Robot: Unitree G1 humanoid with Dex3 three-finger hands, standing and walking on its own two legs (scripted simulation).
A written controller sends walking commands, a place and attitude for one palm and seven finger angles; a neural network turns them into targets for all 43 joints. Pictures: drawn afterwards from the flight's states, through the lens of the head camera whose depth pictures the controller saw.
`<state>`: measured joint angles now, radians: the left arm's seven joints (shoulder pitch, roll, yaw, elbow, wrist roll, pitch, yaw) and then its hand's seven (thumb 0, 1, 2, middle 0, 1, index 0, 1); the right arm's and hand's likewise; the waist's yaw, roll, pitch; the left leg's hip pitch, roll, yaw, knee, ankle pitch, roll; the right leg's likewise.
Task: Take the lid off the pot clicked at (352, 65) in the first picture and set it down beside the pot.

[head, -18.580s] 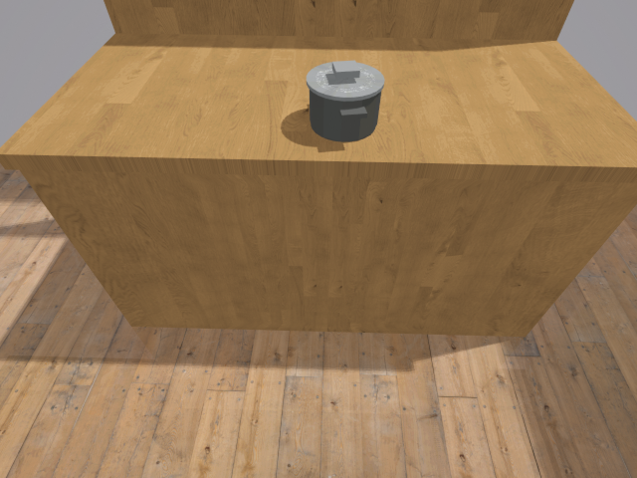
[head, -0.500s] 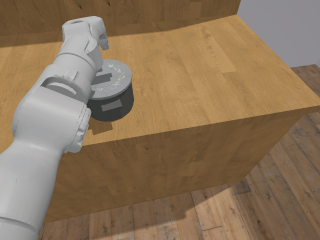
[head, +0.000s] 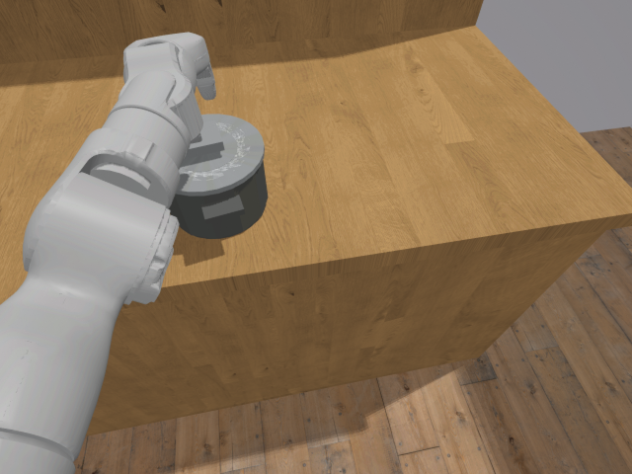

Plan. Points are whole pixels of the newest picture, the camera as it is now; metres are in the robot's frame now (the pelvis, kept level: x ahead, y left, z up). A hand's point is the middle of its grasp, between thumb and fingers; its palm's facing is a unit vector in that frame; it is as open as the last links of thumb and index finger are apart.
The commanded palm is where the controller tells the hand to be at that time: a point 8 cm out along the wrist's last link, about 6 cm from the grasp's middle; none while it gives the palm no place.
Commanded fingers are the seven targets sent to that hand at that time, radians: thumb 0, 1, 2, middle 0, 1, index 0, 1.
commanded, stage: move the open hand above the knob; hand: left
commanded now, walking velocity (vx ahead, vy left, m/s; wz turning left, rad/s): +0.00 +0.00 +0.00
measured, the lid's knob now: (202, 138) +0.54 +0.09 +0.13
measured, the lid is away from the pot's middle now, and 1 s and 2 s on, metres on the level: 0.00 0.00 0.00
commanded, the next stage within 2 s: lower the open fingers around the knob in 1.52 s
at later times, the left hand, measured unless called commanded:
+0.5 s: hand (188, 108) +0.52 +0.09 +0.19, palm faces -0.32 -0.09 -0.94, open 10.4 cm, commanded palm +0.53 +0.09 +0.25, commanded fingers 0.00 -0.18 1.12 -0.62 -0.44 -0.62 -0.44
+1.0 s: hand (183, 109) +0.51 +0.09 +0.20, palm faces -0.30 -0.08 -0.95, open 10.4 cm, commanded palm +0.52 +0.09 +0.25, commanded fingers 0.00 -0.18 1.12 -0.62 -0.44 -0.62 -0.44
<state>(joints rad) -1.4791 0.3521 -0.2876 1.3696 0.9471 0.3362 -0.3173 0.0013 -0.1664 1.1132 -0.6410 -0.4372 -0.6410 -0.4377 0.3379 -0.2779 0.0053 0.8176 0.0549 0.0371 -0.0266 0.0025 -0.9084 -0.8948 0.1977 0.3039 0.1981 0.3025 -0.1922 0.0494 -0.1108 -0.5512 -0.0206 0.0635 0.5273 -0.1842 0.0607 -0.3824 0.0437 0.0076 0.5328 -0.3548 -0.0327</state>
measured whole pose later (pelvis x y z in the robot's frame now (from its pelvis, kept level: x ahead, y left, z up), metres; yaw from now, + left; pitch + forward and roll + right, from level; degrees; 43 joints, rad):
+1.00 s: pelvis +0.00 +0.00 +0.00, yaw +0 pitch +11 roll +0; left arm -1.44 0.34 -0.30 1.33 0.94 0.35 -0.33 0.00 -0.17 1.11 -0.64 -0.44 -0.64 -0.44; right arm 0.31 -0.27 0.01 0.81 0.06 0.07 -0.02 0.00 -0.91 -0.89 0.20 0.30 0.20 0.30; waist -0.18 0.05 -0.12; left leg -0.52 -0.02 0.06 0.52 -0.19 0.06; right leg -0.36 0.04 0.01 0.53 -0.36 -0.04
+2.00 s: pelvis +0.00 -0.01 +0.00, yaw +0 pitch +12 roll +0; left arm -1.47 0.31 -0.31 1.39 0.92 0.38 -0.38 0.00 -0.17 1.11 -0.64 -0.44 -0.64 -0.44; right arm 0.32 -0.29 0.00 0.82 0.04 0.06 -0.03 0.00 -0.91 -0.89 0.20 0.30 0.20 0.30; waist -0.19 0.04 -0.12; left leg -0.55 -0.02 0.05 0.54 -0.20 0.06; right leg -0.38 0.04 0.00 0.55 -0.37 -0.04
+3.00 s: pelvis +0.00 +0.00 -0.01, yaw +0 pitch +14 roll -1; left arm -1.46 0.33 -0.28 1.43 0.94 0.36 -0.31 0.00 -0.03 0.94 -0.46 -0.80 -0.50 -0.81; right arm 0.36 -0.28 0.00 0.83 0.04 0.08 -0.02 0.00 -0.91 -0.89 0.20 0.30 0.20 0.30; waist -0.22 0.05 -0.12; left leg -0.62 -0.02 0.06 0.60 -0.21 0.06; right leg -0.45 0.05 0.00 0.60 -0.38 -0.03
